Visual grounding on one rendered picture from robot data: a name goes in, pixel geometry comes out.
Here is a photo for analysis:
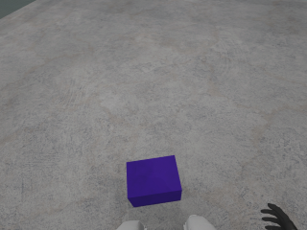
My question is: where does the right robot hand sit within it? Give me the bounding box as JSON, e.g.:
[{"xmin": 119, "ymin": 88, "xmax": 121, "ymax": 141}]
[{"xmin": 260, "ymin": 203, "xmax": 297, "ymax": 230}]

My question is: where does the robot thigh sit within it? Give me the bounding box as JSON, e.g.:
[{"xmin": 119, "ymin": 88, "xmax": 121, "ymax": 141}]
[
  {"xmin": 116, "ymin": 220, "xmax": 148, "ymax": 230},
  {"xmin": 183, "ymin": 216, "xmax": 217, "ymax": 230}
]

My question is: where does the robot left thigh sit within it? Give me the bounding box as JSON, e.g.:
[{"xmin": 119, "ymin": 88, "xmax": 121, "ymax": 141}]
[{"xmin": 116, "ymin": 220, "xmax": 148, "ymax": 230}]

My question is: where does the robot right thigh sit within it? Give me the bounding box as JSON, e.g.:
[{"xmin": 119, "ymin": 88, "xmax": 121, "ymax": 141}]
[{"xmin": 183, "ymin": 216, "xmax": 217, "ymax": 230}]

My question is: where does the carton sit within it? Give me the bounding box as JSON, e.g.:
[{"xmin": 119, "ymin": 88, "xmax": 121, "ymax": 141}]
[{"xmin": 126, "ymin": 155, "xmax": 182, "ymax": 208}]

